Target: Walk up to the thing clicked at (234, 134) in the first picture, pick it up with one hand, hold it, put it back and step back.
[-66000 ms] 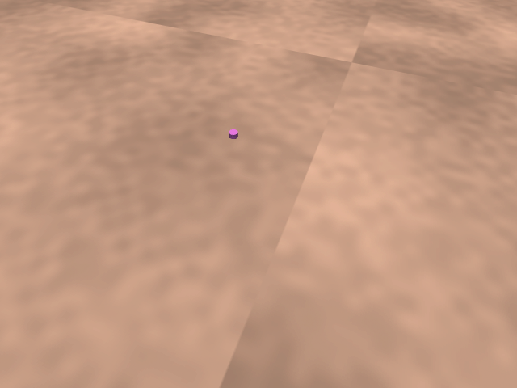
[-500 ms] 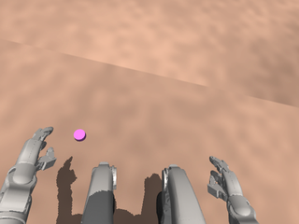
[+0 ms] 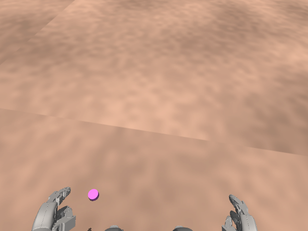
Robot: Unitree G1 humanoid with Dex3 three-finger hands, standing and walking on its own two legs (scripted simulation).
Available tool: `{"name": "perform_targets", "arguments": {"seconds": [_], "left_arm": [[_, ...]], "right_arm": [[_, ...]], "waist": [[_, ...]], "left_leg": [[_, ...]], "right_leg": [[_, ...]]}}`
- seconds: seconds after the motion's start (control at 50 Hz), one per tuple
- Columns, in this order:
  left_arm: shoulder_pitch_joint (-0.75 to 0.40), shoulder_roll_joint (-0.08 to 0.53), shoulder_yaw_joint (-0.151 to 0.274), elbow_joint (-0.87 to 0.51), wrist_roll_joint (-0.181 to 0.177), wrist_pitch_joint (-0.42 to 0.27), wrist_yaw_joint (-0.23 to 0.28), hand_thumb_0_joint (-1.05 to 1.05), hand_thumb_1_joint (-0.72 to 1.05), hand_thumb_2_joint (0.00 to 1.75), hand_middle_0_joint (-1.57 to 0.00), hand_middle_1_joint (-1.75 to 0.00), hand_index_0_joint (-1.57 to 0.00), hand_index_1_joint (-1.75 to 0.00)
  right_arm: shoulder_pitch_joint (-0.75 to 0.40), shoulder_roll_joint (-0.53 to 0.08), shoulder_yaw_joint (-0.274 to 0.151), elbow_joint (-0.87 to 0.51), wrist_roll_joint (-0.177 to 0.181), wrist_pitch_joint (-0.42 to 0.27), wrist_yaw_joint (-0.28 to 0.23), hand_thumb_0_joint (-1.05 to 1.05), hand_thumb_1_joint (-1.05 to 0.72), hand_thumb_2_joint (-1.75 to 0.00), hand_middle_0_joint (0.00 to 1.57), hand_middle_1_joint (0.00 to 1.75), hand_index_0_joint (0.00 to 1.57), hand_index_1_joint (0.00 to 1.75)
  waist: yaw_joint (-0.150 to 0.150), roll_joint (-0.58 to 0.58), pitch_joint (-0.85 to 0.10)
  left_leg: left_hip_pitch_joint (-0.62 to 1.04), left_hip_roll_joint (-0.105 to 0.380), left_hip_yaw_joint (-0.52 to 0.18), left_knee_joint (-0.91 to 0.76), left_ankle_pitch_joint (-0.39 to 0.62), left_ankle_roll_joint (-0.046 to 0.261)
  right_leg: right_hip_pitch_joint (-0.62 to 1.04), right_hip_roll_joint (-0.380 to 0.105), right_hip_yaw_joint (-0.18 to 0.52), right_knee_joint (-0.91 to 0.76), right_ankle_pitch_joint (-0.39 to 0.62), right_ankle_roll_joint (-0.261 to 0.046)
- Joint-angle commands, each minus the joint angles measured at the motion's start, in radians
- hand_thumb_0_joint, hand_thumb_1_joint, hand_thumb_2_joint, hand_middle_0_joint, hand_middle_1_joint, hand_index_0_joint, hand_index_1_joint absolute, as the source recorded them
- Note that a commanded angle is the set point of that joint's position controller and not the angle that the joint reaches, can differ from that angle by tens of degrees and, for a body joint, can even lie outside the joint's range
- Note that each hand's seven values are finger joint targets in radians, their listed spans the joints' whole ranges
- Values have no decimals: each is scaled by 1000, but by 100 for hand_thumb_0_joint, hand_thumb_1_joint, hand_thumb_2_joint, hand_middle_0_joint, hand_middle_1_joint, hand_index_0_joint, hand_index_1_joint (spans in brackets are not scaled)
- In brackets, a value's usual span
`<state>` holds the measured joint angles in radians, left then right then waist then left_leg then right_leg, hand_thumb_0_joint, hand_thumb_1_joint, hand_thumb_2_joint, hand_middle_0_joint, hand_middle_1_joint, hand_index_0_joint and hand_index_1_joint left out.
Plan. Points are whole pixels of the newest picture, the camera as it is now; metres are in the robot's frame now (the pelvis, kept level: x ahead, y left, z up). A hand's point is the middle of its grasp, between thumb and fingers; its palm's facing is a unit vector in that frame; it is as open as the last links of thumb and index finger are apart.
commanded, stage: home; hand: left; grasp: from above
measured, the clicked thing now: (93, 194) +0.44 +0.29 -0.69
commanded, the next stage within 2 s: none
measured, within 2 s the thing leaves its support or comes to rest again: neither
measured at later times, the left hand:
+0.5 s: hand (73, 227) +0.16 +0.17 -0.03, palm faces +0.06 -0.98 -0.20, open 7.4 cm
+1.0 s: hand (72, 224) +0.17 +0.18 -0.03, palm faces +0.05 -0.98 -0.20, open 7.4 cm
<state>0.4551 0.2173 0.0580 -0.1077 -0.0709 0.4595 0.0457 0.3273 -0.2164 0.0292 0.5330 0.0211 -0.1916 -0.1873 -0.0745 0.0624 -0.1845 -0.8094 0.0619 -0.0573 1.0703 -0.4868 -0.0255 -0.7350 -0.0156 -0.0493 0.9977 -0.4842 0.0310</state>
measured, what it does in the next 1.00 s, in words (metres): stands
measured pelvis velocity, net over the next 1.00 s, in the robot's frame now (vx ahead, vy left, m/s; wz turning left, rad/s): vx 0.01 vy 0.00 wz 0.01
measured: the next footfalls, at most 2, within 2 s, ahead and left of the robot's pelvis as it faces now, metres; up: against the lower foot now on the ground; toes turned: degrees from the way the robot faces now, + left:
none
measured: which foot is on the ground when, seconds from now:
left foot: down 0.00-1.00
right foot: down 0.00-1.00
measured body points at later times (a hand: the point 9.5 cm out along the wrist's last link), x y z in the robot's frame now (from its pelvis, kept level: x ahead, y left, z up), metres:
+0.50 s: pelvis +0.00 -0.01 +0.01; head +0.02 +0.00 +0.46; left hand +0.16 +0.22 -0.02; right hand +0.18 -0.25 -0.05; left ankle +0.02 +0.13 -0.67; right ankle +0.00 -0.14 -0.67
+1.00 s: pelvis +0.01 +0.00 +0.01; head +0.02 +0.00 +0.46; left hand +0.17 +0.23 -0.02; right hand +0.17 -0.25 -0.05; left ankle +0.02 +0.13 -0.67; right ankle +0.00 -0.14 -0.67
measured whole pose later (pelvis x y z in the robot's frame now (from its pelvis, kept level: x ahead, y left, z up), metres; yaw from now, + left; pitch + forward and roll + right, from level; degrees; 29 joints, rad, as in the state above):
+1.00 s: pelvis +0.01 +0.00 +0.01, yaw +1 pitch +9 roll -3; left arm 0.49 0.22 0.03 -0.13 -0.05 0.46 0.01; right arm 0.29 -0.22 0.03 0.56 0.00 -0.26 -0.19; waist -0.04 0.05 -0.16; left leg -0.70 0.05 -0.05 1.01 -0.48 -0.03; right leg -0.63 -0.02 -0.05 0.94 -0.48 0.03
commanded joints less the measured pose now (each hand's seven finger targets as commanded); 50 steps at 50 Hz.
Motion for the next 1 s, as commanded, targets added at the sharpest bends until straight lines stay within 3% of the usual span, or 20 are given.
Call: {"name": "perform_targets", "arguments": {"seconds": [0.0,0.14,0.2,0.28,0.46,0.64,0.74,0.98], "left_arm": [[41,92,45,-205,10,-32,1,0,90,90,-20,-30,-20,-30],[20,93,34,-190,18,-40,-22,0,90,90,-20,-30,-20,-30],[-2,106,43,-194,27,-49,-28,0,90,90,-20,-30,-20,-30],[10,102,41,-213,23,-53,-30,0,90,90,-20,-30,-20,-30],[9,111,42,-215,29,-50,-24,0,90,90,-20,-30,-20,-30],[14,101,37,-223,20,-49,-21,0,90,90,-20,-30,-20,-30],[26,101,35,-221,23,-50,-20,0,90,90,-20,-30,-20,-30],[12,102,36,-212,26,-39,-25,0,90,90,-20,-30,-20,-30]], "right_arm": [[-83,-107,-46,-159,-6,-71,-15,0,-90,-90,20,30,20,30],[-99,-121,-52,-157,-14,-98,-18,0,-90,-90,20,30,20,30],[-106,-124,-57,-153,-19,-110,-17,0,-90,-90,20,30,20,30],[-103,-125,-56,-146,-22,-119,-14,0,-90,-90,20,30,20,30],[-128,-123,-48,-150,-20,-119,-13,0,-90,-90,20,30,20,30],[-115,-125,-53,-148,-19,-123,-15,0,-90,-90,20,30,20,30],[-105,-124,-56,-140,-20,-124,-17,0,-90,-90,20,30,20,30],[-112,-123,-55,-137,-19,-125,-16,0,-90,-90,20,30,20,30]], "waist": [[21,-13,-70],[18,-75,-12],[19,-36,-30],[21,-27,-79],[37,-10,-30],[35,-31,-59],[35,-18,-82],[41,-1,-35]], "left_leg": [[187,-55,14,-204,200,33],[198,-61,30,-214,178,42],[215,-60,31,-218,178,38],[243,-63,34,-197,252,36],[218,-63,31,-224,165,33],[224,-57,18,-222,186,33],[242,-54,21,-208,260,30],[225,-51,16,-240,168,29]], "right_leg": [[102,47,-20,-203,188,-28],[96,37,-20,-233,164,-15],[96,34,-19,-225,163,-18],[131,31,-15,-211,242,-15],[108,32,-20,-227,153,-20],[119,37,-24,-213,169,-22],[133,38,-24,-197,237,-22],[108,38,-25,-211,150,-24]]}}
